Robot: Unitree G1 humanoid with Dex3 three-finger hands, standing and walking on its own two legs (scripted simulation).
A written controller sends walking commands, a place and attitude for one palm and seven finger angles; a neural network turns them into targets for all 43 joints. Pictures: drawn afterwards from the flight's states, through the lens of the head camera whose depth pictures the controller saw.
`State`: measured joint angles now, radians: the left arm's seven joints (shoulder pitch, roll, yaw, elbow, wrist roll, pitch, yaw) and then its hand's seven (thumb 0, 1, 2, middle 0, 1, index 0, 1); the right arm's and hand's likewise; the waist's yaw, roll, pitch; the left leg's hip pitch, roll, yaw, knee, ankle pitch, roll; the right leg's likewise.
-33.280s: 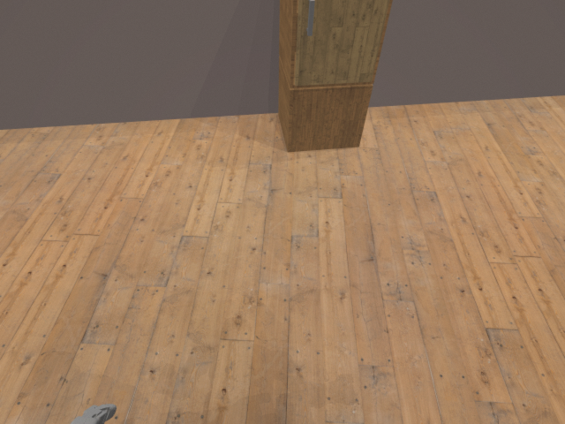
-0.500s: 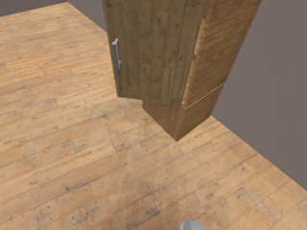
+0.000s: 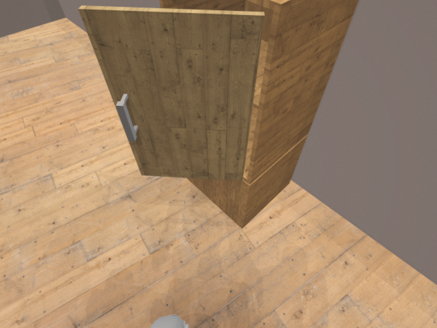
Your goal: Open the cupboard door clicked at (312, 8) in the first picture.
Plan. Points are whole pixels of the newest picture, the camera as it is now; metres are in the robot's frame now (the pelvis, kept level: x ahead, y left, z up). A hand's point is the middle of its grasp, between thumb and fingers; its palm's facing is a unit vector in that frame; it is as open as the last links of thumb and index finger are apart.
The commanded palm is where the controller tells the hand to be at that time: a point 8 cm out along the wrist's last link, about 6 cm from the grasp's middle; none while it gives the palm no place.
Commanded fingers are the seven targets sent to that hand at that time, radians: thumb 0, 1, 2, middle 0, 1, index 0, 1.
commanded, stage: come to a stop and stand still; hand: left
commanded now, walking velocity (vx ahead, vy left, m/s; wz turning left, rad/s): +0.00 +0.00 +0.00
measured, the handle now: (128, 118) +0.64 +0.28 -0.04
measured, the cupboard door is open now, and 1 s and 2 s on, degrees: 42 42 42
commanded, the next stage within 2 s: look again from close up in 0.92 s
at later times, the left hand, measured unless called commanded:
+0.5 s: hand out of the picture +0.08 +0.21 -0.18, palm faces +0.02 -0.96 -0.28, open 7.4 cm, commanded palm none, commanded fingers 0.00 0.90 0.90 -0.20 -0.30 -0.20 -0.30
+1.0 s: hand out of the picture +0.09 +0.18 -0.18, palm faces +0.02 -0.98 -0.21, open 7.4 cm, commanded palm none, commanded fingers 0.00 0.90 0.90 -0.20 -0.30 -0.20 -0.30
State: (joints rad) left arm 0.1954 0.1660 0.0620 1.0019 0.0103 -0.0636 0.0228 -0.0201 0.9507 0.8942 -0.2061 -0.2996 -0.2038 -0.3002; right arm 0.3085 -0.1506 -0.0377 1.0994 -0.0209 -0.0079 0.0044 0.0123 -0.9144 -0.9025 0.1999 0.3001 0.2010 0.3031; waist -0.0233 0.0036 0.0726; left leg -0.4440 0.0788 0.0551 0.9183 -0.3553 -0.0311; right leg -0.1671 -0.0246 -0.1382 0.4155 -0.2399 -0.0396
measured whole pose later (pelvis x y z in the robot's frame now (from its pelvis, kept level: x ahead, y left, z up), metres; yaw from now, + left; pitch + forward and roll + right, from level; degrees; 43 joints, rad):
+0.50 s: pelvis +0.04 +0.00 -0.02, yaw -3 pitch +0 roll +2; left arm 0.24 0.21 0.06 0.99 0.02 0.04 0.02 0.00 0.91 0.89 -0.20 -0.30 -0.20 -0.30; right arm 0.10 -0.19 -0.05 0.99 -0.02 0.04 -0.03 0.01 -0.91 -0.90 0.20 0.30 0.21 0.30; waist 0.03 0.00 0.07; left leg -0.40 0.07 0.10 0.58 -0.20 -0.02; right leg -0.26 -0.04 -0.03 0.61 -0.40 -0.01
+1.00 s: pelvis +0.05 +0.00 +0.00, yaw -2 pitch +0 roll +0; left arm 0.20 0.17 0.02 1.09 0.01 0.01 0.04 0.01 0.91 0.89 -0.20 -0.30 -0.20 -0.30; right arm 0.24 -0.16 -0.01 1.11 -0.01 0.01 -0.03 0.01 -0.91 -0.90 0.20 0.30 0.20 0.30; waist 0.01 -0.01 0.04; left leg -0.16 0.01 0.04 0.46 -0.29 0.00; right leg -0.16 0.00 -0.06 0.45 -0.29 -0.02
